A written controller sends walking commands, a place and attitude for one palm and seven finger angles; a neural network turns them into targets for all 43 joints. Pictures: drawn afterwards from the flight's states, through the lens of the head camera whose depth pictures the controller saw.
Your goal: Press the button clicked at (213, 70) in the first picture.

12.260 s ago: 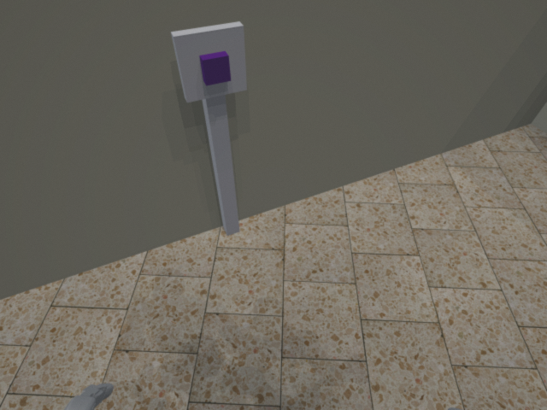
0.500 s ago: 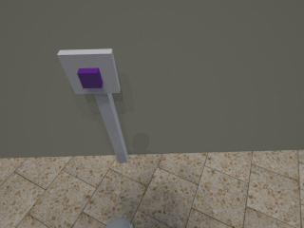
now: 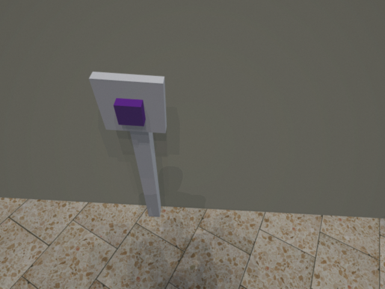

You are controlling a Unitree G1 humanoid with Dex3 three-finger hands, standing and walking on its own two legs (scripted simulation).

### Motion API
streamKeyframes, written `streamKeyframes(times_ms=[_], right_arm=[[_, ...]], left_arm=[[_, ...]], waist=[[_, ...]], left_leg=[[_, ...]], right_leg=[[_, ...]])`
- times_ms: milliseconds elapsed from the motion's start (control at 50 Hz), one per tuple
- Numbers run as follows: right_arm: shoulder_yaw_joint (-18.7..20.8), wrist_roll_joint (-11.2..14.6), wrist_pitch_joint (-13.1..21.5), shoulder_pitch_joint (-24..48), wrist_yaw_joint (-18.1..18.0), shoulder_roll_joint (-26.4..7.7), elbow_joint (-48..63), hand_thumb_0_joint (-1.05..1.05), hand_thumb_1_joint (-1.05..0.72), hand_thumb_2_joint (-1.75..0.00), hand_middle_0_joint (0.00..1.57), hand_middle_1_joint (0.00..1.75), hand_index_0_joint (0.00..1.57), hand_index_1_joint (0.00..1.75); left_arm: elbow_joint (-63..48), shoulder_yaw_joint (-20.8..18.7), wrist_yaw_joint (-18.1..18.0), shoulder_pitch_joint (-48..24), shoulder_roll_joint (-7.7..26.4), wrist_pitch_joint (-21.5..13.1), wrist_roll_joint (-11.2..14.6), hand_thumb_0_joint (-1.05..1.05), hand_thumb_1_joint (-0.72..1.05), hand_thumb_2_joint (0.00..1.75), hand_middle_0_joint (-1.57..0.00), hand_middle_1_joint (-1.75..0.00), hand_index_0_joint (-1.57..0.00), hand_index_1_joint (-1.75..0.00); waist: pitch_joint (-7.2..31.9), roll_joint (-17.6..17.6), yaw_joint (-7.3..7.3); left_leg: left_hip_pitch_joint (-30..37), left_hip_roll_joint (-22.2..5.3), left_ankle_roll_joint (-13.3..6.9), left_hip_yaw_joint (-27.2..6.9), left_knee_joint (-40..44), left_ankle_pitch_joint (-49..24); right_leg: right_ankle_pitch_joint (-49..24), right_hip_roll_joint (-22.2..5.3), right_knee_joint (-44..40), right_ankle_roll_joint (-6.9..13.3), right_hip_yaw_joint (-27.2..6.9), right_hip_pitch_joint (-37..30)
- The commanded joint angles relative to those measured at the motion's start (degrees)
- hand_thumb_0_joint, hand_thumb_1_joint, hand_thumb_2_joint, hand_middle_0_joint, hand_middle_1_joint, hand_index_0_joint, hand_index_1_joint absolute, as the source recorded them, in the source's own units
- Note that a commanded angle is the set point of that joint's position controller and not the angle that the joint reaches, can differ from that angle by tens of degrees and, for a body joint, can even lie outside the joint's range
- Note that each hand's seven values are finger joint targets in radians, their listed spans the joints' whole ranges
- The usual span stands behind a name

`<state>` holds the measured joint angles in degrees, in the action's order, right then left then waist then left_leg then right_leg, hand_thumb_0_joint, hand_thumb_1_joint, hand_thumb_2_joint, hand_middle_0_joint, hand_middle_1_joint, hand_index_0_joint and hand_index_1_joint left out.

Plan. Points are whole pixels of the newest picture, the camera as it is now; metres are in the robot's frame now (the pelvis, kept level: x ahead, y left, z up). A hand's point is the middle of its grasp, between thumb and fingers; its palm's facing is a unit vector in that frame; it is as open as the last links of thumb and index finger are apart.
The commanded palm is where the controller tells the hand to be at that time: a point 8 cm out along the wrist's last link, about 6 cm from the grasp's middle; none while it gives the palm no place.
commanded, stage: come to a stop and stand still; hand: left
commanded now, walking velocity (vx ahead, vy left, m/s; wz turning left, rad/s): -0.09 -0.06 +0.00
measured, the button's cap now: (130, 111) +0.52 +0.22 +0.04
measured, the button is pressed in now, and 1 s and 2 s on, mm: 0 0 0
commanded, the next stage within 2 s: none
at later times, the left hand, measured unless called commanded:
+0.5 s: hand out of the picture -0.02 +0.11 -0.17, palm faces +0.05 -0.97 -0.22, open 7.2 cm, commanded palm none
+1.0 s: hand out of the picture -0.10 +0.10 -0.18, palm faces +0.07 -0.99 -0.14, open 7.4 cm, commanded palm none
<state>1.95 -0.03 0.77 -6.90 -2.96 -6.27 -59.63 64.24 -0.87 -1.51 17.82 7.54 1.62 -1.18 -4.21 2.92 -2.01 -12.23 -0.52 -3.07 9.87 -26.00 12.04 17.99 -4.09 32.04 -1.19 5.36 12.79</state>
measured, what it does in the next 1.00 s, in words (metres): steps on the spot: right foot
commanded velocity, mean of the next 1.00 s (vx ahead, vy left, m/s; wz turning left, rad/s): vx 0.00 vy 0.00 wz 0.00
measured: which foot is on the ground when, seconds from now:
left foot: down 0.00-1.00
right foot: up 0.00-0.18, down 0.20-1.00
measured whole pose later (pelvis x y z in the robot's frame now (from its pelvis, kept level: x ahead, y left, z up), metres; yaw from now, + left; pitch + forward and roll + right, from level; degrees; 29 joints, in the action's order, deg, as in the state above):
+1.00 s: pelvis -0.08 -0.05 +0.00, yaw +0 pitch -2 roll +0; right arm 1.4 -1.0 -0.4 -21.3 -2.0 -4.4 -65.1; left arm 65.4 -1.4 -1.6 18.6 5.9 0.7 -1.0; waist -1.0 0.6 -0.2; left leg -14.6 -1.9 0.7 1.4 -26.2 9.9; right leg 9.3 -0.1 25.5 1.4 4.2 15.1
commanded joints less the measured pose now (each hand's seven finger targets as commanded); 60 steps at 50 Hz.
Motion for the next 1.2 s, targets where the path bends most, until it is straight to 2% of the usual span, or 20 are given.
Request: streamKeyframes(times_ms=[0, 60, 100, 120, 140, 160, 180, 200, 220, 240, 260, 320, 360, 400, 440, 600, 720, 880, 1080, 1180], right_arm=[[3.0, -0.8, -0.6, -7.7, -1.0, -11.4, 0.4, 0.0, -0.9, -0.9, 0.2, 0.3, 0.2, 0.3], [3.2, -1.3, -0.8, -5.0, -0.3, -11.3, 1.4, 0.0, -0.9, -0.9, 0.2, 0.3, 0.2, 0.3], [3.1, -1.3, -0.9, -3.8, 0.3, -11.1, 1.3, 0.0, -0.9, -0.9, 0.2, 0.3, 0.2, 0.3], [3.0, -1.1, -1.0, -3.3, 0.6, -10.9, 1.1, 0.0, -0.9, -0.9, 0.2, 0.3, 0.2, 0.3], [2.9, -0.8, -1.1, -3.5, 0.9, -10.1, 1.1, 0.0, -0.9, -0.9, 0.2, 0.3, 0.2, 0.3], [2.5, -0.2, -1.4, -4.7, 1.2, -7.2, 1.0, 0.0, -0.9, -0.9, 0.2, 0.3, 0.2, 0.3], [1.5, 0.0, -2.0, -4.6, 1.7, -4.5, 1.7, 0.0, -0.9, -0.9, 0.2, 0.3, 0.2, 0.3], [1.6, -0.3, -2.4, -4.5, 2.0, -5.1, 1.6, 0.0, -0.9, -0.9, 0.2, 0.3, 0.2, 0.3], [1.6, -0.6, -2.8, -4.6, 2.3, -5.1, 0.9, 0.0, -0.9, -0.9, 0.2, 0.3, 0.2, 0.3], [1.4, -0.9, -3.0, -5.2, 2.2, -5.2, -0.1, 0.0, -0.9, -0.9, 0.2, 0.3, 0.2, 0.3], [1.2, -0.9, -2.8, -7.0, 2.1, -5.3, -1.2, 0.0, -0.9, -0.9, 0.2, 0.3, 0.2, 0.3], [0.5, -0.8, -2.1, -11.7, 2.0, -4.8, -3.8, 0.0, -0.9, -0.9, 0.2, 0.3, 0.2, 0.3], [0.2, -0.9, -1.5, -12.7, 1.7, -4.9, -4.5, 0.0, -0.9, -0.9, 0.2, 0.3, 0.2, 0.3], [-0.1, -1.0, -1.3, -13.6, 1.3, -5.2, -4.8, 0.0, -0.9, -0.9, 0.2, 0.3, 0.2, 0.3], [-0.1, -1.0, -1.4, -13.6, 1.4, -4.8, -5.3, 0.0, -0.9, -0.9, 0.2, 0.3, 0.2, 0.3], [0.1, -1.2, -1.7, -18.7, 1.3, -3.3, -6.1, 0.0, -0.9, -0.9, 0.2, 0.3, 0.2, 0.3], [0.1, -1.2, -1.2, -19.8, 1.0, -3.0, -5.8, 0.0, -0.9, -0.9, 0.2, 0.3, 0.2, 0.3], [0.1, -1.1, -0.5, -19.1, 0.7, -2.9, -4.8, 0.0, -0.9, -0.9, 0.2, 0.3, 0.2, 0.3], [0.6, -0.9, -0.3, -17.0, 0.9, -4.4, -3.3, 0.0, -0.9, -0.9, 0.2, 0.3, 0.2, 0.3], [0.7, -0.8, 0.1, -15.5, 1.0, -5.4, -2.9, 0.0, -0.9, -0.9, 0.2, 0.3, 0.2, 0.3]], left_arm=[[-3.9, -2.5, -0.7, 3.5, 4.8, 0.4, -0.2, 0.0, 0.9, 0.9, -0.2, -0.3, -0.2, -0.3], [-4.9, -2.5, -0.6, 2.8, 3.3, 0.2, -0.2, 0.0, 0.9, 0.9, -0.2, -0.3, -0.2, -0.3], [-4.6, -2.1, -0.5, 3.7, 3.0, -0.2, -0.1, 0.0, 0.9, 0.9, -0.2, -0.3, -0.2, -0.3], [-3.9, -2.1, -0.4, 5.0, 3.1, -0.6, -0.1, 0.0, 0.9, 0.9, -0.2, -0.3, -0.2, -0.3], [-3.6, -2.0, -0.5, 6.2, 3.9, -1.0, -0.3, 0.0, 0.9, 0.9, -0.2, -0.3, -0.2, -0.3], [-4.0, -2.2, -0.7, 4.5, 7.2, -1.6, -0.7, 0.0, 0.9, 0.9, -0.2, -0.3, -0.2, -0.3], [-4.7, -2.1, -0.7, 1.1, 10.3, -1.8, -0.5, 0.0, 0.9, 0.9, -0.2, -0.3, -0.2, -0.3], [-5.7, -2.0, -0.6, -1.1, 11.3, -1.7, -0.1, 0.0, 0.9, 0.9, -0.2, -0.3, -0.2, -0.3], [-6.2, -2.0, -0.6, -3.5, 10.8, -1.7, -0.2, 0.0, 0.9, 0.9, -0.2, -0.3, -0.2, -0.3], [-6.1, -2.0, -0.7, -4.8, 10.3, -1.7, -0.1, 0.0, 0.9, 0.9, -0.2, -0.3, -0.2, -0.3], [-5.7, -1.7, -0.7, -5.2, 9.7, -1.8, 0.1, 0.0, 0.9, 0.9, -0.2, -0.3, -0.2, -0.3], [-4.8, -1.5, -0.6, -4.7, 9.0, -1.9, 0.6, 0.0, 0.9, 0.9, -0.2, -0.3, -0.2, -0.3], [-4.3, -1.3, -0.6, -3.7, 7.9, -1.9, 0.7, 0.0, 0.9, 0.9, -0.2, -0.3, -0.2, -0.3], [-3.8, -1.4, -0.6, -2.7, 7.1, -2.0, 0.8, 0.0, 0.9, 0.9, -0.2, -0.3, -0.2, -0.3], [-3.2, -1.7, -0.5, -2.2, 8.0, -1.7, 0.7, 0.0, 0.9, 0.9, -0.2, -0.3, -0.2, -0.3], [-2.9, -2.2, -0.5, -1.9, 7.3, -1.5, 0.6, 0.0, 0.9, 0.9, -0.2, -0.3, -0.2, -0.3], [-1.7, -2.0, -0.5, 0.7, 5.5, -1.6, 0.5, 0.0, 0.9, 0.9, -0.2, -0.3, -0.2, -0.3], [-0.6, -1.7, -0.5, 3.7, 3.5, -1.7, 0.3, 0.0, 0.9, 0.9, -0.2, -0.3, -0.2, -0.3], [-0.5, -1.4, -0.5, 5.6, 3.2, -2.0, -0.2, 0.0, 0.9, 0.9, -0.2, -0.3, -0.2, -0.3], [-0.8, -1.4, -0.4, 5.5, 4.1, -2.5, -0.2, 0.0, 0.9, 0.9, -0.2, -0.3, -0.2, -0.3]], waist=[[7.1, -10.5, 2.66], [8.3, -9.7, 2.01], [8.1, -9.7, 1.2], [8.5, -7.8, 0.3], [8.5, -6.0, -0.2], [6.4, 2.9, 0.94], [2.6, 11.2, 2.12], [2.0, 8.8, 1.96], [0.6, 7.7, 2.47], [-1.4, 8.1, 2.69], [-1.9, 6.3, 3.02], [-1.1, 2.4, 3.52], [-2.8, 0.0, 3.02], [-3.6, 0.0, 2.23], [-2.4, -3.8, 1.75], [-2.3, -1.3, 2.56], [-2.2, -1.9, 2.01], [-2.7, -5.7, 1.47], [-3.7, -4.3, 1.43], [-2.4, -3.6, 1.55]], left_leg=[[9.0, -21.3, -9.0, -16.8, 6.0, -38.7], [7.2, -19.7, -8.5, -14.9, 4.7, -34.3], [3.3, -17.0, -6.0, -13.0, 4.5, -26.0], [1.3, -15.1, -4.3, -11.7, 3.0, -20.0], [-1.0, -12.4, -1.9, -10.6, 0.2, -12.5], [-5.0, -7.4, 1.6, -7.5, -4.1, -0.7], [-6.9, -3.0, 3.9, -5.0, -5.5, 10.4], [-3.0, -3.0, 4.1, -6.1, -8.4, 12.8], [-1.4, -3.4, 4.0, -6.5, -10.6, 12.4], [-1.7, -3.6, 3.8, -7.2, -11.1, 10.0], [-1.0, -3.7, 3.6, -7.5, -10.5, 7.1], [1.5, -3.8, 3.4, -8.1, -4.6, 1.9], [1.7, -4.6, 3.2, -9.6, 0.3, 0.8], [-0.4, -5.2, 3.1, -10.4, 3.0, 1.8], [-1.1, -4.5, 3.7, -9.5, 3.1, 3.8], [-1.7, -3.6, 3.2, -9.3, 2.4, 7.8], [-4.5, -3.9, 2.7, -11.3, 4.7, 9.9], [-7.3, -4.7, 2.0, -13.9, 8.3, 13.9], [-8.3, -5.3, 1.4, -15.5, 10.1, 16.7], [-6.2, -5.1, 1.3, -15.3, 9.3, 13.7]], right_leg=[[11.9, -0.3, 18.0, 0.2, -4.8, 10.1], [10.4, -0.2, 15.6, 0.2, -4.9, 9.1], [4.6, 0.3, 6.8, 0.1, -2.6, 3.3], [-1.0, 0.8, 0.9, 0.0, -1.7, -0.2], [-7.8, -0.1, -7.4, 0.0, -2.7, -3.6], [-10.8, -5.8, -13.2, 1.7, -10.7, -3.4], [-9.5, -12.7, -16.7, 5.5, -16.8, 1.5], [-2.2, -14.7, -19.5, 8.6, -16.9, 7.4], [4.7, -12.7, -20.8, 8.8, -15.8, 11.0], [6.2, -10.9, -20.7, 8.5, -15.7, 11.9], [4.9, -9.9, -19.8, 8.2, -14.4, 11.4], [6.7, -6.9, -18.2, 6.3, -11.3, 9.5], [7.5, -4.9, -17.3, 4.7, -10.6, 9.5], [6.1, -3.5, -17.6, 3.7, -10.5, 6.5], [8.1, -4.0, -18.2, 3.3, -10.3, 4.7], [15.6, -4.0, -20.8, 3.3, -11.0, 7.6], [13.6, -2.5, -18.5, 3.0, -10.2, 6.0], [9.4, -1.0, -15.1, 2.5, -8.6, 5.0], [7.0, -0.5, -13.3, 1.9, -7.9, 5.7], [5.4, -1.0, -13.6, 2.0, -8.6, 5.8]])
